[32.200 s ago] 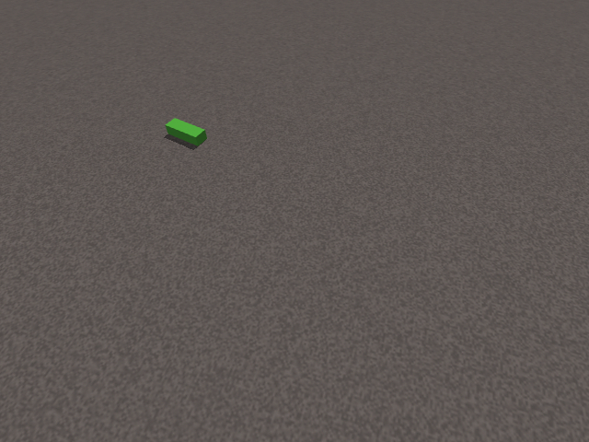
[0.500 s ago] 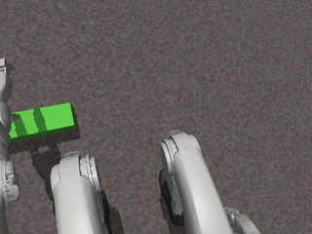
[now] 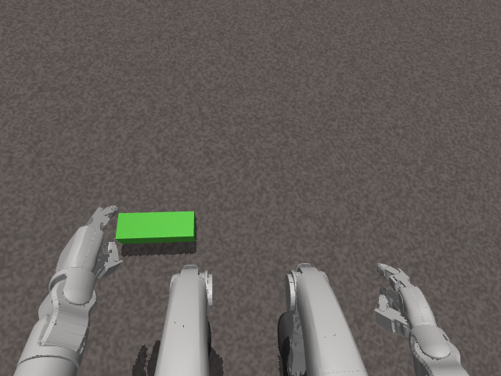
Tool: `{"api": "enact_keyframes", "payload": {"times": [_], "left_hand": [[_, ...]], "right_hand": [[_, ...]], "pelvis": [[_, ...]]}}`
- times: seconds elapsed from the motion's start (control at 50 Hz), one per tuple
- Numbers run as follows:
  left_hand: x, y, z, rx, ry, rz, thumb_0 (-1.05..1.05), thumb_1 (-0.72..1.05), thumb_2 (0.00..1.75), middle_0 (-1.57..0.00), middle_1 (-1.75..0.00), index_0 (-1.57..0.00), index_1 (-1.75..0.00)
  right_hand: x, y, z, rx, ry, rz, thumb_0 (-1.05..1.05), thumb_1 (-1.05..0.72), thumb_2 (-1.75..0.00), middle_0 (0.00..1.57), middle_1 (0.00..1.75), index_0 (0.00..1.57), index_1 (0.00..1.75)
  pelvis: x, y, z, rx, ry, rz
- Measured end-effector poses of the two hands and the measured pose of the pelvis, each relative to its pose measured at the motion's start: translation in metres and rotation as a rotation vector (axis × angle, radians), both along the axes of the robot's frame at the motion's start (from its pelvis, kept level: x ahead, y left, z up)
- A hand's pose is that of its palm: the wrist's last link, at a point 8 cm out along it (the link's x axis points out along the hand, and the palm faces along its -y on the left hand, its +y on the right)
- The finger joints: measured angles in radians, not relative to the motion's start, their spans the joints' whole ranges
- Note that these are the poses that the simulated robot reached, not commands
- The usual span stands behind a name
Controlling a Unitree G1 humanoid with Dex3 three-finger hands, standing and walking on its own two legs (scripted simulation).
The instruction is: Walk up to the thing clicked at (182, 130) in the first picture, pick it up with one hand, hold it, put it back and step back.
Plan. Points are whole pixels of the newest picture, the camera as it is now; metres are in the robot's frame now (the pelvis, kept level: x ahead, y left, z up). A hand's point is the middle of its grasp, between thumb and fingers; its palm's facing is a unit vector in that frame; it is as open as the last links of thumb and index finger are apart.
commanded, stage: home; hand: left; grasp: from above
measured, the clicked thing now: (157, 227) +0.48 +0.26 -0.49
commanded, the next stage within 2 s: none
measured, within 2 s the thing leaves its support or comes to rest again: neither
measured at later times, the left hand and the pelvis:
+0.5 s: hand (82, 279) +0.24 +0.19 +0.12, palm faces +0.11 -0.97 -0.21, open 7.4 cm; pelvis +0.06 +0.00 +0.17, yaw +3 degrees
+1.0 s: hand (68, 296) +0.22 +0.19 +0.15, palm faces +0.12 -0.98 -0.19, open 7.4 cm; pelvis +0.08 +0.00 +0.20, yaw +4 degrees
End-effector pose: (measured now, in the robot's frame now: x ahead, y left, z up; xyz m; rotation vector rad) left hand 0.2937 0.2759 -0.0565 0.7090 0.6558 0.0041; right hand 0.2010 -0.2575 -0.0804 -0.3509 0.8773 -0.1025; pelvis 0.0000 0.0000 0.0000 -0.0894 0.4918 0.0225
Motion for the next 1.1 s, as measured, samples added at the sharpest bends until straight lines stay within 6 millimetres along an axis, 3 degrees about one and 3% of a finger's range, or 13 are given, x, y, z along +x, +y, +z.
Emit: {"api": "enact_keyframes", "payload": {"times": [0.12, 0.24, 0.44, 0.58, 0.7, 0.86, 1.1], "left_hand": [[-0.032, -0.015, 0.048, -0.172, 0.045, 0.135, 0.01, 0.89, 0.90, -0.21, -0.31, -0.21, -0.31], [-0.046, -0.023, 0.097, -0.275, 0.065, 0.254, 0.02, 0.90, 0.90, -0.21, -0.30, -0.21, -0.31], [-0.064, -0.033, 0.178, -0.414, 0.090, 0.389, 0.02, 0.91, 0.90, -0.20, -0.30, -0.20, -0.30], [-0.077, -0.038, 0.224, -0.445, 0.065, 0.393, 0.02, 0.91, 0.90, -0.20, -0.30, -0.20, -0.30], [-0.087, -0.038, 0.237, -0.447, 0.062, 0.390, 0.01, 0.91, 0.90, -0.20, -0.30, -0.20, -0.30], [-0.092, -0.040, 0.231, -0.459, 0.082, 0.399, 0.02, 0.91, 0.90, -0.20, -0.30, -0.20, -0.30], [-0.087, -0.043, 0.232, -0.451, 0.076, 0.396, 0.02, 0.91, 0.90, -0.20, -0.30, -0.20, -0.30]], "right_hand": [[0.022, 0.024, 0.057, 0.052, -0.117, 0.014, 0.01, -0.90, -0.90, 0.20, 0.30, 0.20, 0.30], [0.022, 0.038, 0.102, 0.080, -0.149, -0.009, 0.01, -0.90, -0.90, 0.21, 0.30, 0.20, 0.30], [0.001, 0.032, 0.167, 0.047, -0.160, -0.106, 0.01, -0.90, -0.90, 0.21, 0.30, 0.20, 0.30], [0.005, 0.023, 0.203, 0.014, -0.232, -0.136, 0.02, -0.90, -0.90, 0.21, 0.30, 0.20, 0.30], [0.023, 0.023, 0.220, 0.014, -0.309, -0.112, 0.02, -0.90, -0.90, 0.21, 0.30, 0.20, 0.30], [0.044, 0.029, 0.229, 0.023, -0.367, -0.048, 0.02, -0.90, -0.90, 0.21, 0.30, 0.20, 0.30], [0.046, 0.030, 0.222, 0.028, -0.332, -0.036, 0.02, -0.90, -0.90, 0.21, 0.30, 0.20, 0.30]], "pelvis": [[0.010, -0.001, 0.048, 0.011, -0.059, 0.014], [0.027, -0.001, 0.092, 0.019, -0.119, 0.027], [0.057, 0.000, 0.159, 0.029, -0.224, 0.039], [0.071, 0.002, 0.187, 0.036, -0.283, 0.042], [0.075, 0.002, 0.195, 0.043, -0.312, 0.046], [0.074, -0.001, 0.196, 0.049, -0.325, 0.053], [0.078, -0.004, 0.196, 0.051, -0.319, 0.055]]}}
